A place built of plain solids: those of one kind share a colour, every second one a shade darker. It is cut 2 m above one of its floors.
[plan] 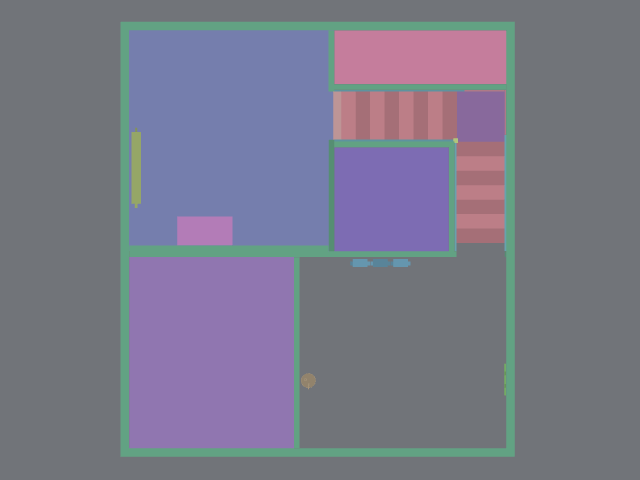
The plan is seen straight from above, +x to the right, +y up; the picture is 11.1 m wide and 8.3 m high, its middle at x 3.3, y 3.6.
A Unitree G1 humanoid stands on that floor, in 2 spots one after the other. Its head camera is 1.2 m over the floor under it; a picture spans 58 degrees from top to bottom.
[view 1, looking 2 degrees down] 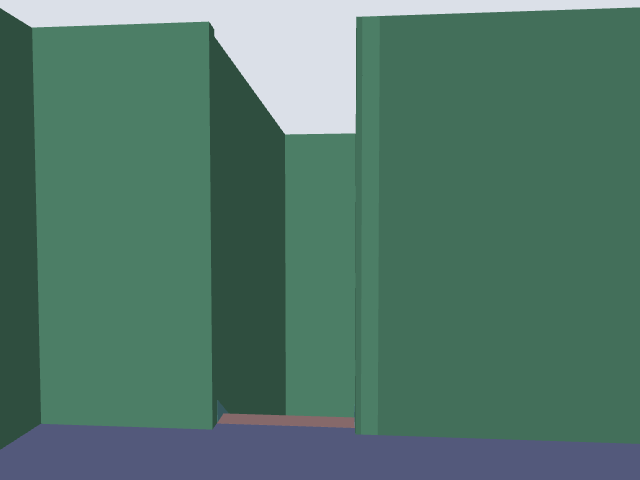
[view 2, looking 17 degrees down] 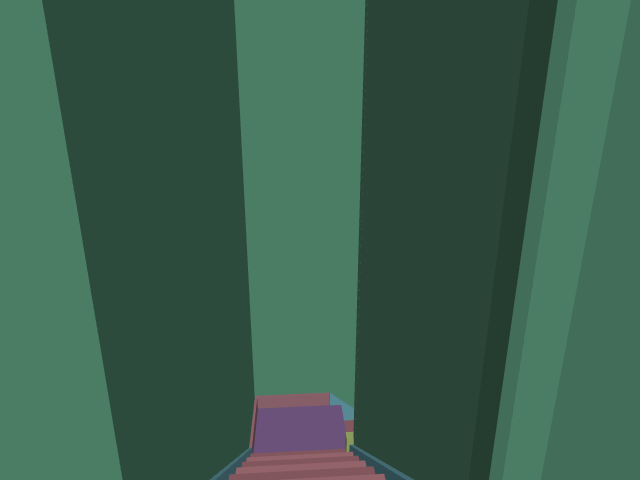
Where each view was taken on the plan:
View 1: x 1.00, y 5.37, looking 4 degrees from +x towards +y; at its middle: wall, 5.54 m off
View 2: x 2.67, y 5.79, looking -4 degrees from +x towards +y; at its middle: wall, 4.04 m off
